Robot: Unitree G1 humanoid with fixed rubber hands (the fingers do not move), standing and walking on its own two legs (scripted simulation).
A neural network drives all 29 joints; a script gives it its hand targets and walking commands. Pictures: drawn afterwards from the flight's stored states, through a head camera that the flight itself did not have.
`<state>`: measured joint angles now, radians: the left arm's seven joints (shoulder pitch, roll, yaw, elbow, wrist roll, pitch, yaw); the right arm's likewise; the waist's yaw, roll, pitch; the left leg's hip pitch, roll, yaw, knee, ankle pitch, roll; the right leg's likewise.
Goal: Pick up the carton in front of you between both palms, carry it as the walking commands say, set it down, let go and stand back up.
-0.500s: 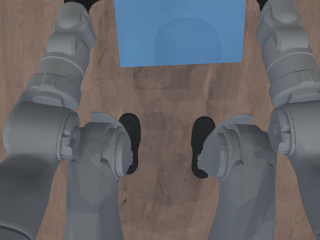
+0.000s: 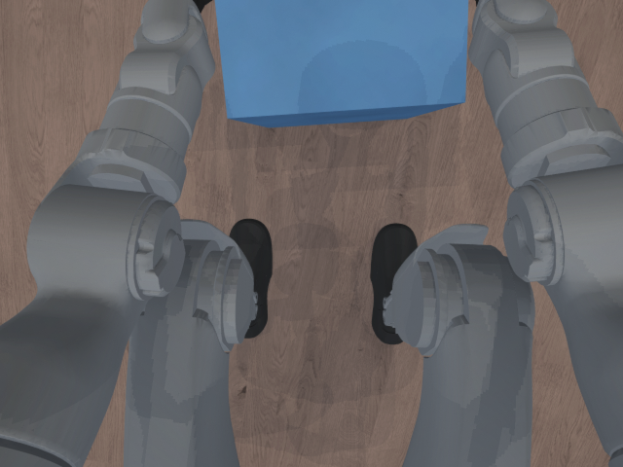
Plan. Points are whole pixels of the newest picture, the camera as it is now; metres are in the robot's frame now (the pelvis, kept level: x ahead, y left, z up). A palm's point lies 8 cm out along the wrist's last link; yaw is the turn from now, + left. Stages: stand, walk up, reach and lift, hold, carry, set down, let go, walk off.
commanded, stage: reach and lift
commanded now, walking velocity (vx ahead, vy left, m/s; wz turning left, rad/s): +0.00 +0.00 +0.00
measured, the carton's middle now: (335, 28) +0.52 -0.02 -0.24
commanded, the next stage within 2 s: none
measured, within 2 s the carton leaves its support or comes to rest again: leaves its support in 0.10 s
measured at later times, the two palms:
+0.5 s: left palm out of the picture +0.50 +0.11 +0.01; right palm out of the picture +0.49 -0.18 +0.01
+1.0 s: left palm out of the picture +0.47 +0.12 +0.16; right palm out of the picture +0.46 -0.18 +0.16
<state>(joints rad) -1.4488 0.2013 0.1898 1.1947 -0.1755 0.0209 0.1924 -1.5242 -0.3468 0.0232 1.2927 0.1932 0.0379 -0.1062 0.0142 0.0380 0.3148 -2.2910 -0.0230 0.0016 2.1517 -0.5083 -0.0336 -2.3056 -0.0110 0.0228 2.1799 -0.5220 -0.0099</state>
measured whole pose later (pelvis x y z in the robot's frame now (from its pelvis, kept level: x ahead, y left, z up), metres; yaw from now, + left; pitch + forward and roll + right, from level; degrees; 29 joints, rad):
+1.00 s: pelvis +0.04 +0.01 +0.20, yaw -5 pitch +36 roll +1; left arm -0.72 -0.10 0.41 0.57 0.14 0.35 0.09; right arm -0.76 0.01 -0.35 0.64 -0.16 0.36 -0.04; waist 0.01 0.02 -0.24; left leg -1.66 -0.06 -0.05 1.54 -0.52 -0.03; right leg -1.68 0.04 0.05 1.54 -0.50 0.02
